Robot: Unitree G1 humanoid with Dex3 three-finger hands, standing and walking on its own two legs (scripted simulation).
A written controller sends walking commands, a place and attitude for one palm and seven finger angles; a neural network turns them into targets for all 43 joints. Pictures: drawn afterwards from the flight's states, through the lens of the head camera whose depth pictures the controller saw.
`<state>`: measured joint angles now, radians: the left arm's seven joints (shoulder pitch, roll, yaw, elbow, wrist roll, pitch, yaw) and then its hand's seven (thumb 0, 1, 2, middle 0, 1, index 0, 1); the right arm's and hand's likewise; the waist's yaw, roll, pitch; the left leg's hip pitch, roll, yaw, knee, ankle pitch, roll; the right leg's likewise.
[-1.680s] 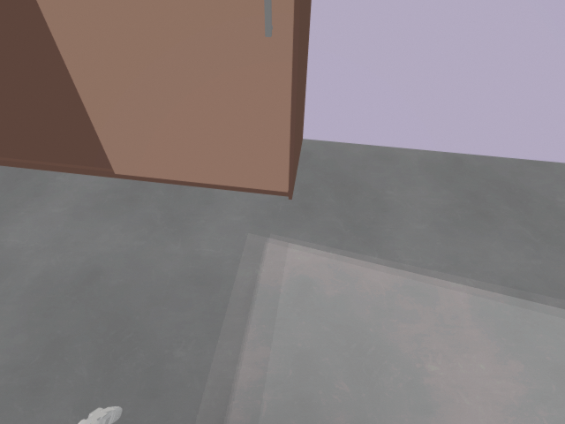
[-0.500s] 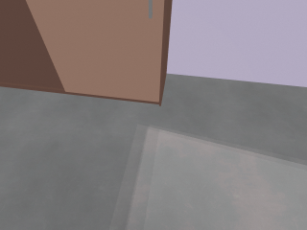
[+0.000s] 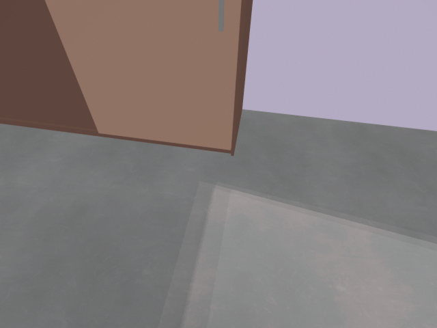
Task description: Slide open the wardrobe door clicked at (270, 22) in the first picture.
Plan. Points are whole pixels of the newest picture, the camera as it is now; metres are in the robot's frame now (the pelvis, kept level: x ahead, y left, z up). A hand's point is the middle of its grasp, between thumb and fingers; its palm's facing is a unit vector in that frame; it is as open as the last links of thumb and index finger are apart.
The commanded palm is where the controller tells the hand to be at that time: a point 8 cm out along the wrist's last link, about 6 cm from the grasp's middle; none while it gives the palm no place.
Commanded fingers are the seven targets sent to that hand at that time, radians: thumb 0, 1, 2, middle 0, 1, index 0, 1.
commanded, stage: walk to a spot facing it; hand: right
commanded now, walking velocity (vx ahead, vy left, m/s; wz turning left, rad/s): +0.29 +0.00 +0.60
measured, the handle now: out of the picture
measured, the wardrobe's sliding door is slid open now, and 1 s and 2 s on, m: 0.00 0.00 0.00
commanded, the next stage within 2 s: turn to face it in 1.52 s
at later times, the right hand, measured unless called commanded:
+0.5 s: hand out of the picture +0.13 -0.13 -0.17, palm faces -0.20 +0.96 -0.18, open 7.4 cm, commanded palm none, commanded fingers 0.00 -0.90 -0.90 0.20 0.30 0.20 0.30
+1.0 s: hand (272, 203) +0.50 -0.14 -0.17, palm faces -0.43 +0.88 -0.19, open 7.4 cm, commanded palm none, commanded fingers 0.00 -0.90 -0.90 0.20 0.30 0.20 0.30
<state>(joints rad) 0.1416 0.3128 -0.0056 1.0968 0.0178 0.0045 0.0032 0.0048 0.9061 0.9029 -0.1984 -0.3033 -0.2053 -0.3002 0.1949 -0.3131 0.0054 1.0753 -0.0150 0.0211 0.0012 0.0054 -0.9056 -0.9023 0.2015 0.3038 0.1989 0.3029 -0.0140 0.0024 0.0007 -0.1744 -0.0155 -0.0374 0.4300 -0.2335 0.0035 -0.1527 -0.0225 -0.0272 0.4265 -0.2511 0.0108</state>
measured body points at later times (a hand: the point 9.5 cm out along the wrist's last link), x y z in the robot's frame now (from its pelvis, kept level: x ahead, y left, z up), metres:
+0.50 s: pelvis +0.13 +0.04 +0.00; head +0.14 +0.05 +0.45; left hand +0.14 +0.31 -0.15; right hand +0.15 -0.18 -0.15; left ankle +0.06 +0.12 -0.74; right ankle +0.21 -0.09 -0.66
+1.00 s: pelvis +0.35 +0.01 +0.00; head +0.36 -0.01 +0.45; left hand +0.23 +0.23 -0.13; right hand +0.52 -0.18 -0.15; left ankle +0.30 +0.16 -0.63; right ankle +0.37 -0.05 -0.74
